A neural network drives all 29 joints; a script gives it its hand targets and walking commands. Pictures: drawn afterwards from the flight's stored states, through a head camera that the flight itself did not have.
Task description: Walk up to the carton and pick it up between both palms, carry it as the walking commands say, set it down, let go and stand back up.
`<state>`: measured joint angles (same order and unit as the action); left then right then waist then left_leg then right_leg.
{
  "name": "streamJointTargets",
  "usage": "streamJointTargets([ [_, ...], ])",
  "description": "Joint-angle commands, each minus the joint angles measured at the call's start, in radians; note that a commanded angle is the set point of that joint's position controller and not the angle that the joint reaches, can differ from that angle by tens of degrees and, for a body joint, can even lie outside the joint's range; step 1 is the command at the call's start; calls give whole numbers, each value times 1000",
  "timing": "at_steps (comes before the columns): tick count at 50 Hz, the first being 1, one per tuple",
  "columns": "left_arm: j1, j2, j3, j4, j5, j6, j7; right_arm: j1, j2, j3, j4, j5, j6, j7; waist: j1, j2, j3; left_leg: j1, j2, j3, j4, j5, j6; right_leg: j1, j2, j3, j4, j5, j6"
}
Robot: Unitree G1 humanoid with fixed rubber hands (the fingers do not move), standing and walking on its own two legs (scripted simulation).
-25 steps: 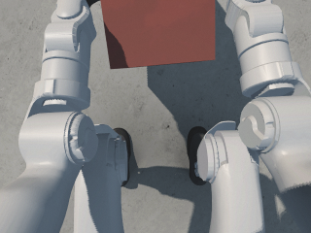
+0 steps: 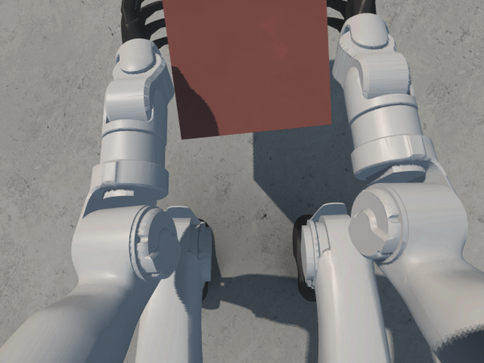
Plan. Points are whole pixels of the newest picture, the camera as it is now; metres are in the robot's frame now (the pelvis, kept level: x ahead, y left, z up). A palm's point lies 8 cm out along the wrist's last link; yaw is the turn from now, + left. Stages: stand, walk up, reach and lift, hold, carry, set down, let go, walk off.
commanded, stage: reach and lift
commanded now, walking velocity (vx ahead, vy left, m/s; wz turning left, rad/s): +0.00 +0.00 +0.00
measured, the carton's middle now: (245, 33) +0.58 +0.00 -0.19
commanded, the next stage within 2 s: none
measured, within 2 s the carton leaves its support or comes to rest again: neither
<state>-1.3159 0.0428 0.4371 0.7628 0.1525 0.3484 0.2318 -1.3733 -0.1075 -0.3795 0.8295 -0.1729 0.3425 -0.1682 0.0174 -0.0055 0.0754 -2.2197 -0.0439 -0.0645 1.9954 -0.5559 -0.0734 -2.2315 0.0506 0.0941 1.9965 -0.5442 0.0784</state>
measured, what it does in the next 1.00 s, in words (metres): rises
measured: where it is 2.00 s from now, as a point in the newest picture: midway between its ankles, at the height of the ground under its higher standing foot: (252, 273)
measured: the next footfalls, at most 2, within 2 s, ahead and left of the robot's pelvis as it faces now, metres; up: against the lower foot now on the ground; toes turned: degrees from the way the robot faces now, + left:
none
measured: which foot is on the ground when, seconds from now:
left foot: down 0.00-1.00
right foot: down 0.00-1.00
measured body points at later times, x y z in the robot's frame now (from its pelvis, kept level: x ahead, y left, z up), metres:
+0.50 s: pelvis -0.01 -0.01 +0.04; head +0.30 -0.02 +0.37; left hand +0.52 +0.14 -0.05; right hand +0.54 -0.14 -0.05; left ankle +0.11 +0.14 -0.39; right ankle +0.11 -0.14 -0.39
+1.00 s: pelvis +0.00 +0.00 +0.09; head +0.26 -0.01 +0.45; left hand +0.50 +0.14 +0.02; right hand +0.52 -0.13 +0.03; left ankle +0.11 +0.14 -0.39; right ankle +0.11 -0.14 -0.39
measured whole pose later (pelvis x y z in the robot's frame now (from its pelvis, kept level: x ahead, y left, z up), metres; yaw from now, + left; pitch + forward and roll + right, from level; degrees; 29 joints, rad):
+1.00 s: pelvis +0.00 +0.00 +0.09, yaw +0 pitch +43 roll +1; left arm -1.09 -0.09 0.52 0.66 0.27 0.43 0.22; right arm -1.15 0.03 -0.45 0.76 -0.29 0.41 -0.19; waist 0.02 -0.01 -0.16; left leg -1.97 -0.03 -0.07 1.70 -0.48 -0.07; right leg -1.98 0.04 0.08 1.70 -0.47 0.06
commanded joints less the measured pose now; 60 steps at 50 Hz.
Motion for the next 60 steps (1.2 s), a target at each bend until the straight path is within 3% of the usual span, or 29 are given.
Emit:
streamJointTargets([
  [1,-746,-945,-436,-76,-127,-39,-401,-603,1011,381,-28,129,-24,366,11,-13,-1271,673,-122,186,-186,345,25,626,119,-209,-171,318,-46],
  [9,-735,-971,-446,-113,-127,-9,-413,-588,1052,394,-37,132,5,372,19,-19,-1300,695,-126,183,-241,299,26,674,126,-204,-230,279,-49],
  [21,-680,-1021,-460,-115,-117,1,-436,-551,1123,432,-87,115,12,359,20,-36,-1413,684,-136,198,-281,349,22,808,131,-182,-293,369,-37],
  [31,-629,-1031,-411,-74,-89,20,-439,-505,1152,391,-28,89,33,361,30,-61,-1346,688,-135,193,-349,267,27,815,131,-183,-359,285,-33],
  [48,-561,-1110,-434,-86,-75,31,-434,-429,1183,364,-14,70,33,381,11,-9,-1349,852,-139,172,-455,284,18,850,136,-187,-458,282,-40],
  [60,-473,-1140,-433,-76,-62,32,-426,-362,1202,370,-13,67,31,389,9,-14,-1311,932,-142,156,-537,279,22,915,135,-179,-540,273,-35],
])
